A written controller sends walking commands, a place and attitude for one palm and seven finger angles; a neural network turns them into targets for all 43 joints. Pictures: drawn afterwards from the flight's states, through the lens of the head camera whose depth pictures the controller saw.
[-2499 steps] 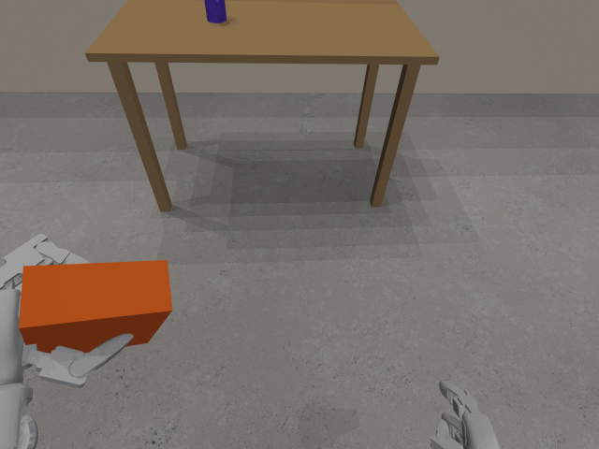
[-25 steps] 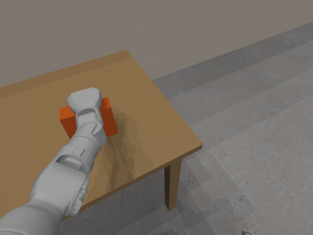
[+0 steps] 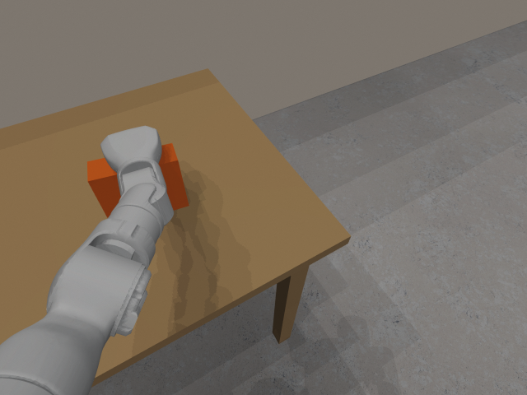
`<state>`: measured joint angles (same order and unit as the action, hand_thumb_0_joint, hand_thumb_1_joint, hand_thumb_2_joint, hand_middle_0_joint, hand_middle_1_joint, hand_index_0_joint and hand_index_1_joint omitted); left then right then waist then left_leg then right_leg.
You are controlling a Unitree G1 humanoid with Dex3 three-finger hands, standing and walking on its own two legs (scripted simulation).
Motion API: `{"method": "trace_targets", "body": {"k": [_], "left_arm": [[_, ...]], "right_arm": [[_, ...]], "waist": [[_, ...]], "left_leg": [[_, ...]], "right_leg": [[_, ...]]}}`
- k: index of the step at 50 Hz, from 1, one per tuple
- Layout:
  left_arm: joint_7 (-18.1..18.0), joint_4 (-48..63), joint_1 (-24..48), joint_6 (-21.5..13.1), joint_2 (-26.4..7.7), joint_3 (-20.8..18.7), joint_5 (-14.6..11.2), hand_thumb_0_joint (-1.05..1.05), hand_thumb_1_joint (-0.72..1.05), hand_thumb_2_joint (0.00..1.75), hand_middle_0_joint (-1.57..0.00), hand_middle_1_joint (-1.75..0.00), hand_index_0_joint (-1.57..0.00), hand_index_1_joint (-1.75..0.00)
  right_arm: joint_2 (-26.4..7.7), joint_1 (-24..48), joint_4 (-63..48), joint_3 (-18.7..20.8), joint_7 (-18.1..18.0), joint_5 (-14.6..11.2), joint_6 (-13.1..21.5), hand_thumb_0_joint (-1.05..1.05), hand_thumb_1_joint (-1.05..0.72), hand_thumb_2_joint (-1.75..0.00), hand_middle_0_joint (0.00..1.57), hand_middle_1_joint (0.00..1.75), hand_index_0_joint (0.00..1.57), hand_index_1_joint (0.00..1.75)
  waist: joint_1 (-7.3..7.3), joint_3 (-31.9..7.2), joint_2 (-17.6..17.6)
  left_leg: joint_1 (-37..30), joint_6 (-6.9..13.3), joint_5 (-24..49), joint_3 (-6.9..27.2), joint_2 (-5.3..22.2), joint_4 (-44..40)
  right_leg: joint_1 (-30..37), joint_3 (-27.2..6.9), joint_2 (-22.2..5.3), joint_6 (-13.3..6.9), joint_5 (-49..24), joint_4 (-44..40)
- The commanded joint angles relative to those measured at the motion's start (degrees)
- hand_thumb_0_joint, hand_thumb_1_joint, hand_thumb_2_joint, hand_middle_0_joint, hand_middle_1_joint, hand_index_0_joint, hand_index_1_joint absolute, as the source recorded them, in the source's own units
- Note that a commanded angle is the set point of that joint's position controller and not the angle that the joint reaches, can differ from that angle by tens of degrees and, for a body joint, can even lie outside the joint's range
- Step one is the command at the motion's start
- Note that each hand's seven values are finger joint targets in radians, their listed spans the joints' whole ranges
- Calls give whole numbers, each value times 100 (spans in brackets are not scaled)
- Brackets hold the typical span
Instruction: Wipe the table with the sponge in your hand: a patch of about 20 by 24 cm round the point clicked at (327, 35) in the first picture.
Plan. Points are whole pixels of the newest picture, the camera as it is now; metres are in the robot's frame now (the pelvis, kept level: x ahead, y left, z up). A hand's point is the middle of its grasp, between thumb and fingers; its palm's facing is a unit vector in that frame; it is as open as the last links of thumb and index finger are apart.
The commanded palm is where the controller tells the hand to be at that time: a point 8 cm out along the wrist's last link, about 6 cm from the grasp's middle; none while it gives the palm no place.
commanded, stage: wipe back along the third lane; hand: left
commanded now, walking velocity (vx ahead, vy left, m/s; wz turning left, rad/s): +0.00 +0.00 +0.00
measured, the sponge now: (144, 192) +0.46 +0.20 +0.02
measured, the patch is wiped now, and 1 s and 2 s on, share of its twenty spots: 0.95 0.95 0.95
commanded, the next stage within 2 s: slide back across to the middle lane in 1.54 s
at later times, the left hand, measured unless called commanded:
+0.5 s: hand (146, 186) +0.44 +0.18 +0.06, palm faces -0.02 -0.04 -1.00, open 9.6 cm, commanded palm +0.40 +0.16 +0.10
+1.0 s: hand (161, 211) +0.39 +0.15 +0.06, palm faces -0.02 -0.05 -1.00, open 9.6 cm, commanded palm +0.35 +0.13 +0.10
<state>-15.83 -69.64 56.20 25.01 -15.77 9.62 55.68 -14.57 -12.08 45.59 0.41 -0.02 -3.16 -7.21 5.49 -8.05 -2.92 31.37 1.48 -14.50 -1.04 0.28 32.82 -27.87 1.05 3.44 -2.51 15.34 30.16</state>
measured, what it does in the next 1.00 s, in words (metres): stands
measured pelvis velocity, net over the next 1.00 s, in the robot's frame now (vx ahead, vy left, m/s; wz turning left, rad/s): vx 0.01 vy -0.01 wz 0.04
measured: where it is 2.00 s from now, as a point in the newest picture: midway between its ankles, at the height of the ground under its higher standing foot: outside the picture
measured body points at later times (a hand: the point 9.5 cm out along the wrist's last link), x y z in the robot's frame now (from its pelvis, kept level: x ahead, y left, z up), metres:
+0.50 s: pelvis +0.02 +0.02 +0.00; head +0.03 +0.01 +0.45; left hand +0.44 +0.18 +0.12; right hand +0.15 -0.22 -0.13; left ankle +0.01 +0.10 -0.73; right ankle -0.02 -0.09 -0.73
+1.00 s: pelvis +0.01 -0.01 +0.01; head +0.00 -0.03 +0.46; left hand +0.38 +0.15 +0.12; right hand +0.23 -0.21 -0.10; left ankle +0.01 +0.10 -0.73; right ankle -0.02 -0.09 -0.73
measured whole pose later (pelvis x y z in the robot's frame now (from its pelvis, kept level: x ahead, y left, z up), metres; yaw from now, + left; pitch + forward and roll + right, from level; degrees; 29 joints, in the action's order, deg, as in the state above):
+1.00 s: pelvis +0.01 -0.01 +0.01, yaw +2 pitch +5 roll +0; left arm -14.3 -43.8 35.5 36.0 -4.7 24.8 53.1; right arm -12.9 -1.0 41.1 -1.0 2.2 -4.6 -15.9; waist -2.8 -7.9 -3.4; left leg 18.7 1.1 -14.5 0.4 -1.0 28.6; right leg -15.3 2.3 2.3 -3.1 16.8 27.4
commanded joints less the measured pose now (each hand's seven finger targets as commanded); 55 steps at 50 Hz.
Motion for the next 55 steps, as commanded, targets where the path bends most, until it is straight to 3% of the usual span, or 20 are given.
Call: {"method": "trace_targets", "body": {"k": [1, 4, 7, 9, 13, 14, 16, 19, 26, 29, 31, 32, 35, 38, 40, 41, 46, 48, 51, 55], "left_arm": [[-227, 558, 1869, 59, -514, 184, 117, 0, 10, 130, -120, -160, -120, -160], [-318, 474, 1624, 114, -536, 117, -10, 0, 10, 130, -120, -160, -120, -160], [-356, 569, 1335, 167, -170, 288, -103, 0, 10, 130, -120, -160, -120, -160], [-362, 589, 1327, 267, -151, 332, -109, 0, 10, 130, -120, -160, -120, -160], [-344, 739, 1279, 388, 222, 566, -188, 0, 10, 130, -120, -160, -120, -160], [-337, 706, 1235, 422, 265, 579, -175, 0, 10, 130, -120, -160, -120, -160], [-291, 1035, 1152, 383, 554, 674, -283, 0, 10, 130, -120, -160, -120, -160], [-272, 1161, 779, 478, 602, 763, -277, 0, 10, 130, -120, -160, -120, -160], [-138, 2015, 160, 708, 1073, 1104, -349, 0, 10, 130, -120, -160, -120, -160], [-72, 2313, -178, 874, 1180, 1322, -307, 0, 10, 130, -120, -160, -120, -160], [9, 2555, -269, 949, 1136, 1276, -333, 0, 10, 130, -120, -160, -120, -160], [37, 2572, -243, 991, 1229, 1483, -290, 0, 10, 130, -120, -160, -120, -160], [91, 2673, -79, 1080, 1244, 1537, -244, 0, 10, 130, -120, -160, -120, -160], [126, 2785, -131, 1080, 1208, 1556, -187, 0, 10, 130, -120, -160, -120, -160], [154, 2865, -207, 1084, 1262, 1617, -189, 0, 10, 130, -120, -160, -120, -160], [183, 2936, -247, 1049, 1240, 1519, -248, 0, 10, 130, -120, -160, -120, -160], [236, 3182, -411, 1040, 1104, 1496, -245, 0, 10, 130, -120, -160, -120, -160], [209, 3073, -525, 1074, 903, 1372, -228, 0, 10, 130, -120, -160, -120, -160], [278, 3362, -834, 1048, 1006, 1430, -283, 0, 10, 130, -120, -160, -120, -160], [297, 3471, -1139, 1090, 1123, 1613, -266, 0, 10, 130, -120, -160, -120, -160]], "right_arm": [[-749, 8, -544, 308, 29, 22, 181, 0, -90, -90, 20, 30, 20, 30], [-770, 49, -537, 286, 57, 23, 168, 0, -90, -90, 20, 30, 20, 30], [-725, 183, -561, 289, 102, 12, 144, 0, -90, -90, 20, 30, 20, 30], [-723, 272, -555, 265, 121, -16, 90, 0, -90, -90, 20, 30, 20, 30], [-669, 452, -555, 259, 142, -26, 26, 0, -90, -90, 20, 30, 20, 30], [-672, 467, -546, 255, 156, -26, 4, 0, -90, -90, 20, 30, 20, 30], [-603, 631, -624, 272, 165, -27, -8, 0, -90, -90, 20, 30, 20, 30], [-621, 725, -659, 262, 179, -25, -114, 0, -90, -90, 20, 30, 20, 30], [-540, 1238, -880, 248, 267, -75, -321, 0, -90, -90, 20, 30, 20, 30], [-565, 1367, -946, 241, 320, -63, -434, 0, -90, -90, 20, 30, 20, 30], [-545, 1563, -1034, 210, 311, -99, -492, 0, -90, -90, 20, 30, 20, 30], [-565, 1612, -1033, 203, 305, -106, -535, 0, -90, -90, 20, 30, 20, 30], [-539, 1697, -1052, 165, 292, -119, -580, 0, -90, -90, 20, 30, 20, 30], [-529, 1767, -1092, 145, 270, -107, -621, 0, -90, -90, 20, 30, 20, 30], [-524, 1819, -1135, 136, 271, -110, -645, 0, -90, -90, 20, 30, 20, 30], [-485, 1889, -1192, 137, 262, -120, -640, 0, -90, -90, 20, 30, 20, 30], [-477, 2011, -1300, 97, 224, -153, -670, 0, -90, -90, 20, 30, 20, 30], [-528, 1961, -1249, 83, 206, -142, -670, 0, -90, -90, 20, 30, 20, 30], [-494, 2070, -1377, 76, 211, -174, -650, 0, -90, -90, 20, 30, 20, 30], [-519, 2050, -1374, 103, 262, -187, -626, 0, -90, -90, 20, 30, 20, 30]], "waist": [[-7, -1915, 302], [-83, -1809, 517], [-193, -1781, 413], [-195, -1620, 474], [-223, -1499, 368], [-238, -1459, 497], [-317, -1713, 418], [-358, -1597, 660], [-543, -1607, 583], [-555, -1474, 645], [-615, -1461, 775], [-539, -1237, 765], [-534, -1160, 666], [-569, -1281, 512], [-570, -1273, 622], [-607, -1329, 788], [-638, -1251, 783], [-643, -1094, 813], [-720, -1196, 876], [-711, -1008, 761]], "left_leg": [[-1212, 119, 1356, 116, 84, -161], [-1152, 117, 1225, 68, 74, -213], [-1295, 94, 1365, 102, 85, -263], [-1311, 79, 1235, 113, 97, -354], [-1524, 59, 1327, 144, 114, -410], [-1532, 50, 1329, 166, 122, -428], [-1728, 45, 1644, 176, 131, -398], [-1760, 43, 1759, 134, 101, -394], [-2009, 3, 2348, 164, 78, -377], [-2091, 23, 2417, 123, 35, -335], [-2024, 15, 2409, 162, 24, -388], [-2052, 27, 2244, 153, 13, -390], [-2071, 19, 1975, 174, -16, -455], [-2099, 29, 1974, 135, -60, -447], [-2062, 43, 1903, 124, -78, -450], [-2004, 63, 1950, 121, -85, -437], [-1904, 78, 1650, 81, -126, -524], [-1850, 82, 1462, 39, -149, -552], [-1831, 93, 1515, 38, -160, -589], [-1895, 106, 1382, 8, -172, -578]], "right_leg": [[674, -38, -134, 9, -1775, -202], [800, -37, -127, 36, -1749, -267], [817, 16, -113, -3, -1738, -259], [775, 45, -102, -6, -1516, -335], [707, 88, -92, -41, -1438, -368], [699, 114, -83, -53, -1416, -369], [831, 110, -91, -84, -1677, -318], [1036, 106, -108, -73, -1979, -361], [1286, 138, -127, -158, -2497, -289], [1391, 139, -137, -170, -2716, -308], [1511, 139, -149, -189, -2742, -301], [1403, 128, -153, -179, -2612, -347], [1314, 154, -146, -206, -2284, -372], [1440, 96, -167, -233, -2360, -358], [1505, 87, -176, -227, -2378, -369], [1622, 54, -190, -221, -2525, -377], [1754, -43, -225, -193, -2345, -471], [1758, -79, -234, -170, -2250, -521], [1926, -117, -245, -168, -2324, -531], [1800, -128, -226, -172, -2138, -567]]}}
